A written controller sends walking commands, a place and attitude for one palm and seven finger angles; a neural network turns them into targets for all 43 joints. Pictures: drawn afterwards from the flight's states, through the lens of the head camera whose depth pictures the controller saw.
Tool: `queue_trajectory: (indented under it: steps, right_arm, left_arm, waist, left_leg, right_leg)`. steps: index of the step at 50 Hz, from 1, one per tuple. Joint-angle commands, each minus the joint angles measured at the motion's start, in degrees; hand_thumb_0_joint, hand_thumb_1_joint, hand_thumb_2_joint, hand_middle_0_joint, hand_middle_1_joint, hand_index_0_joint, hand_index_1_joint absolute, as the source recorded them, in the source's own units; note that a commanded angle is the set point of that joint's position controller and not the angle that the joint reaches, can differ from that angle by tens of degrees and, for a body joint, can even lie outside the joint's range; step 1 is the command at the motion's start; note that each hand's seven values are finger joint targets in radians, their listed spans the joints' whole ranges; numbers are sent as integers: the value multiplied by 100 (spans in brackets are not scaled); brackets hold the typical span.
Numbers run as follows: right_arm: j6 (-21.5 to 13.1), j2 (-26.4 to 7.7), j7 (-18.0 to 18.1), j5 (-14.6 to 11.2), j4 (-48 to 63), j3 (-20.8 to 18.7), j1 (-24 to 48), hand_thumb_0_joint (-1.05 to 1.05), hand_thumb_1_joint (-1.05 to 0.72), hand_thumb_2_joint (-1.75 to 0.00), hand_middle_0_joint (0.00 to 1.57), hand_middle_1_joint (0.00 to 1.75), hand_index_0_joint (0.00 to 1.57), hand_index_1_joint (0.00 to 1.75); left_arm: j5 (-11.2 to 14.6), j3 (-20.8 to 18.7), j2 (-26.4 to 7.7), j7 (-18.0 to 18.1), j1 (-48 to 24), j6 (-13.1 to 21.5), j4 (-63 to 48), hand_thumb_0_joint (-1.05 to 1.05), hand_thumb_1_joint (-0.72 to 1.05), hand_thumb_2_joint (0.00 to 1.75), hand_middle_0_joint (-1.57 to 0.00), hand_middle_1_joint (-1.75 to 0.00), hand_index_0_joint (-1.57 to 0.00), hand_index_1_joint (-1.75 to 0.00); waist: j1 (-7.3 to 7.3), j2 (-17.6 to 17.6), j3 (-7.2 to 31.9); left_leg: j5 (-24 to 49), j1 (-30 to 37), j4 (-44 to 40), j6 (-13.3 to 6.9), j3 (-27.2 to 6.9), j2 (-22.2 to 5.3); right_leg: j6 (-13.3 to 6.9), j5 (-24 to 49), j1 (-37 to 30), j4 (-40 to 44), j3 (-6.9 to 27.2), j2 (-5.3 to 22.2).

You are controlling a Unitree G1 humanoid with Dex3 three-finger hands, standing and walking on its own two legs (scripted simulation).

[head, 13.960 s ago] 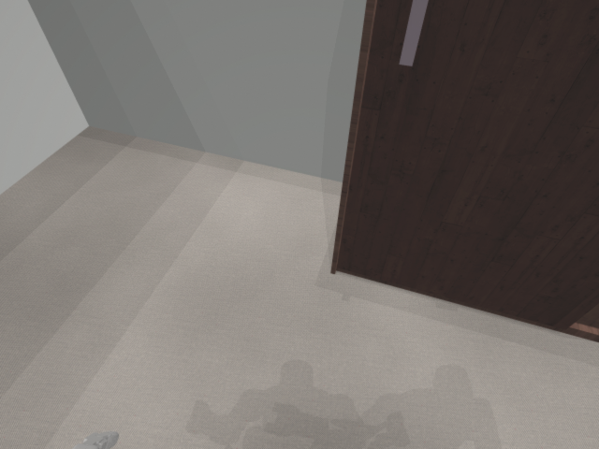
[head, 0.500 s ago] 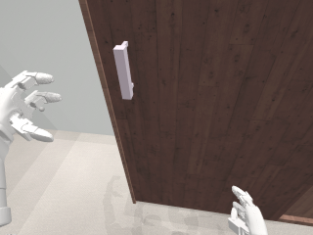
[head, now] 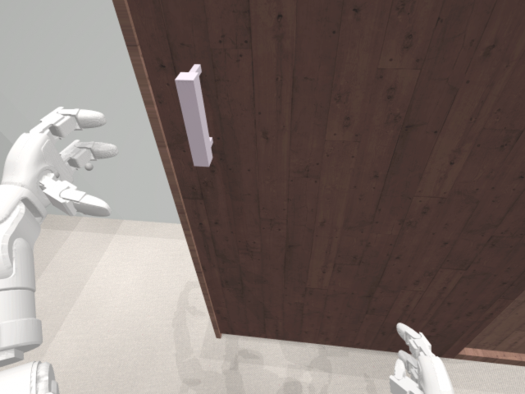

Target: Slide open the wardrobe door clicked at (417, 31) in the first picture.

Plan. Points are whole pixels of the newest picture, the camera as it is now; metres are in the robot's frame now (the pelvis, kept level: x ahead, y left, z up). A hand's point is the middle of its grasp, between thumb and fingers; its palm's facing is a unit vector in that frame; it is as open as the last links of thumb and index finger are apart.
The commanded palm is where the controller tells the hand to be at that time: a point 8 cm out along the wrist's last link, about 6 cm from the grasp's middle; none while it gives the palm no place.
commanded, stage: move the hooked fingers beside the handle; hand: left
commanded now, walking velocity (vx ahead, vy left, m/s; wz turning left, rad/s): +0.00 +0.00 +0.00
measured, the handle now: (199, 116) +0.48 +0.15 +0.22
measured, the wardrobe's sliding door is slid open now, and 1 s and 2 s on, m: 0.00 0.00 0.00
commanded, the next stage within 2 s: feel for the door with the fingertips in 1.82 s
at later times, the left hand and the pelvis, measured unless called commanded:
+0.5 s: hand (122, 147) +0.37 +0.24 +0.22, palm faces +0.04 -1.00 -0.04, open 14.0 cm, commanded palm +0.34 +0.28 +0.23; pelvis +0.00 +0.00 +0.00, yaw +0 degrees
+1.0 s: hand (138, 135) +0.41 +0.23 +0.22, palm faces +0.04 -1.00 -0.01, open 14.0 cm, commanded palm +0.39 +0.28 +0.22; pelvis +0.00 +0.00 +0.00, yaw -1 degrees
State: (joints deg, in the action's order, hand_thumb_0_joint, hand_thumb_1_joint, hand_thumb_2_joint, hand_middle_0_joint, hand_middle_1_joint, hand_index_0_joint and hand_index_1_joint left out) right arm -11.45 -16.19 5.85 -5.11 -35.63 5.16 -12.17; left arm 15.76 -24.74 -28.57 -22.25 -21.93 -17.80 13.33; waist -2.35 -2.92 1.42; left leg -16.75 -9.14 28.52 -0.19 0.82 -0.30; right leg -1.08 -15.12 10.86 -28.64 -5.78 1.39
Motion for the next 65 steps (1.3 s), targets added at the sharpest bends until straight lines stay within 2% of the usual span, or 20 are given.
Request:
queue_trajectory:
  steps: [1, 5, 7, 10, 13, 15, 18, 23, 28, 34, 37, 40, 42, 43, 47, 49, 52, 60, 63, 65]
  right_arm:
    - [-353, -644, 70, 2, 936, -301, 840, 0, -90, -90, 20, 30, 20, 30]
    - [-308, -644, 70, 0, 908, -307, 832, 0, -90, -90, 20, 30, 20, 30]
    - [-262, -694, 82, -1, 843, -315, 759, 0, -90, -90, 20, 30, 20, 30]
    - [-274, -639, 93, -3, 912, -309, 804, 0, -90, -90, 20, 30, 20, 30]
    - [-243, -649, 118, -15, 839, -299, 729, 0, -90, -90, 20, 30, 20, 30]
    - [-234, -650, 134, -21, 808, -301, 700, 0, -90, -90, 20, 30, 20, 30]
    - [-193, -691, 124, -9, 773, -325, 625, 0, -90, -90, 20, 30, 20, 30]
    - [-147, -658, 75, 11, 830, -336, 617, 0, -90, -90, 20, 30, 20, 30]
    - [-79, -700, 41, 10, 810, -375, 525, 0, -90, -90, 20, 30, 20, 30]
    - [-48, -664, 73, -5, 796, -381, 516, 0, -90, -90, 20, 30, 20, 30]
    - [-6, -734, 107, 4, 674, -400, 384, 0, -90, -90, 20, 30, 20, 30]
    - [12, -731, 134, -19, 613, -402, 321, 0, -90, -90, 20, 30, 20, 30]
    - [33, -766, 131, -4, 577, -418, 246, 0, -90, -90, 20, 30, 20, 30]
    - [29, -749, 131, -8, 608, -415, 253, 0, -90, -90, 20, 30, 20, 30]
    - [61, -800, 131, 10, 525, -445, 73, 0, -90, -90, 20, 30, 20, 30]
    - [58, -776, 125, -10, 521, -430, 39, 0, -90, -90, 20, 30, 20, 30]
    - [79, -831, 102, 6, 503, -465, -80, 0, -90, -90, 20, 30, 20, 30]
    - [110, -833, 48, 7, 636, -498, -148, 0, -90, -90, 20, 30, 20, 30]
    - [138, -859, 41, 6, 642, -509, -179, 0, -90, -90, 20, 30, 20, 30]
    - [125, -843, 58, -15, 603, -507, -181, 0, -90, -90, 20, 30, 20, 30]
  left_arm:
    - [97, -451, -1644, 52, -2273, 383, -1103, 0, -50, 30, -30, -120, -30, -120]
    - [63, -370, -1576, 116, -2340, 346, -960, 0, -50, 30, -30, -120, -30, -120]
    - [38, -390, -1690, 140, -2493, 350, -721, 0, -50, 30, -30, -120, -30, -120]
    - [-6, -218, -1548, 154, -2850, 446, -944, 0, -50, 30, -30, -120, -30, -120]
    - [-24, 1, -1393, 169, -3088, 494, -651, 0, -50, 30, -30, -120, -30, -120]
    - [-42, 111, -1310, 195, -3270, 491, -453, 0, -50, 30, -30, -120, -30, -120]
    - [-79, -49, -1486, 281, -3270, 501, -210, 0, -50, 30, -30, -120, -30, -120]
    - [-122, -60, -1459, 377, -3330, 611, -348, 0, -50, 30, -30, -120, -30, -120]
    - [-126, -202, -1528, 446, -3128, 589, -73, 0, -50, 30, -30, -120, -30, -120]
    - [-174, 194, -1228, 510, -3755, 669, -249, 0, -50, 30, -30, -120, -30, -120]
    - [-160, 99, -1366, 535, -3726, 700, 237, 0, -50, 30, -30, -120, -30, -120]
    - [-223, 287, -1299, 540, -4212, 748, 451, 0, -50, 30, -30, -120, -30, -120]
    - [-260, 229, -1422, 560, -4209, 817, 701, 0, -50, 30, -30, -120, -30, -120]
    - [-270, 219, -1455, 556, -4348, 869, 644, 0, -50, 30, -30, -120, -30, -120]
    - [-271, 58, -1662, 519, -4369, 1030, 1166, 0, -50, 30, -30, -120, -30, -120]
    - [-300, 319, -1445, 487, -4698, 1097, 1258, 0, -50, 30, -30, -120, -30, -120]
    - [-336, 84, -1719, 504, -4513, 1166, 1608, 0, -50, 30, -30, -120, -30, -120]
    - [-312, -60, -1804, 408, -4383, 1332, 1354, 0, -50, 30, -30, -120, -30, -120]
    - [-292, -220, -1928, 391, -4120, 1285, 1388, 0, -50, 30, -30, -120, -30, -120]
    - [-290, 71, -1658, 356, -4376, 1231, 1415, 0, -50, 30, -30, -120, -30, -120]
  waist:
    - [-8, -77, 1256]
    - [12, -126, 1153]
    - [50, 202, 1104]
    - [66, -334, 1360]
    - [169, -2, 1225]
    - [184, -159, 1193]
    - [149, 58, 1299]
    - [92, -104, 1587]
    - [74, 215, 1435]
    - [210, -202, 1490]
    - [253, 252, 1364]
    - [356, -42, 1321]
    - [337, 116, 1374]
    - [333, -87, 1499]
    - [354, 251, 1558]
    - [430, 40, 1454]
    - [353, 129, 1516]
    - [295, -13, 1703]
    - [276, 157, 1638]
    - [407, 68, 1380]
  left_leg:
    - [1416, 405, -359, -168, -359, 12]
    - [1461, 354, -354, -171, -327, 7]
    - [1386, 277, -354, -186, -334, -11]
    - [1528, 476, -344, -168, -334, 16]
    - [1418, 442, -375, -176, -363, -16]
    - [1304, 430, -386, -167, -366, -2]
    - [1420, 375, -396, -168, -381, -15]
    - [1826, 480, -362, -151, -350, -21]
    - [1823, 296, -398, -165, -319, -45]
    - [1675, 487, -399, -174, -292, -37]
    - [1483, 331, -419, -200, -286, -53]
    - [1340, 317, -442, -196, -286, -35]
    - [1378, 306, -435, -207, -294, -47]
    - [1360, 333, -439, -201, -289, -30]
    - [1452, 227, -398, -223, -243, -44]
    - [1364, 201, -428, -214, -246, -33]
    - [1410, 121, -408, -223, -241, -42]
    - [1585, 167, -442, -220, -217, -52]
    - [1579, 109, -454, -245, -165, -68]
    - [1392, 93, -458, -243, -166, -70]
  right_leg:
    - [-78, 1448, -212, 363, 292, 73]
    - [-77, 1512, -168, 376, 314, 85]
    - [-65, 1443, -180, 421, 318, 81]
    - [-97, 1555, -202, 360, 339, 103]
    - [-82, 1435, -90, 417, 319, 77]
    - [-89, 1328, -22, 425, 327, 88]
    - [-98, 1439, -134, 414, 314, 96]
    - [-122, 1825, -338, 331, 326, 111]
    - [-108, 1902, -369, 340, 316, 106]
    - [-118, 1712, -215, 406, 369, 98]
    - [-92, 1572, -197, 482, 364, 87]
    - [-100, 1444, -72, 498, 387, 98]
    - [-105, 1444, -130, 517, 394, 96]
    - [-112, 1438, -165, 502, 414, 103]
    - [-92, 1635, -280, 495, 425, 100]
    - [-99, 1570, -158, 496, 426, 98]
    - [-111, 1609, -238, 492, 445, 98]
    - [-125, 1813, -382, 437, 434, 62]
    - [-103, 1845, -416, 462, 450, 45]
    - [-95, 1659, -165, 518, 441, 37]
